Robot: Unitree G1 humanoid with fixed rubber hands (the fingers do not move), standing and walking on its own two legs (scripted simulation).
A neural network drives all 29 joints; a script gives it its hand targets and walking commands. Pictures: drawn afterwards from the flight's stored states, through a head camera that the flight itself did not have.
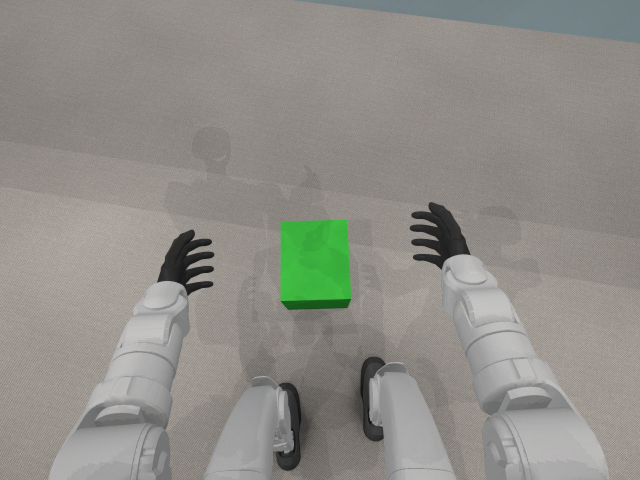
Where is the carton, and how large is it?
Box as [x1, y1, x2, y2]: [280, 220, 350, 309]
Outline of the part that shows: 346,220 281,222 280,300 288,309 347,307 350,300 350,283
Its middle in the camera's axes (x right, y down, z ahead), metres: -0.02 +0.07 +1.03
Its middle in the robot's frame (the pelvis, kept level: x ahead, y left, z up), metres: +0.49 +0.03 -0.60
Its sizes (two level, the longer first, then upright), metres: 0.201 0.169 0.182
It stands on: the floor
